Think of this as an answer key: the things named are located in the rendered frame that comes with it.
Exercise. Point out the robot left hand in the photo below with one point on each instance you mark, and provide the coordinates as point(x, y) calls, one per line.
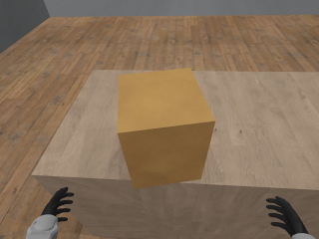
point(55, 202)

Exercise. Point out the pedestal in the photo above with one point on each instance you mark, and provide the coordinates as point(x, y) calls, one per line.
point(265, 143)

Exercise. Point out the robot right hand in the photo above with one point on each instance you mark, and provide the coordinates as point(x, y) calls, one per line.
point(293, 224)

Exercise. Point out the robot left forearm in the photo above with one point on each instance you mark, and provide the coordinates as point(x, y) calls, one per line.
point(44, 227)

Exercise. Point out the carton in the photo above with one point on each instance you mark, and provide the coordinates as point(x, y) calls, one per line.
point(165, 127)

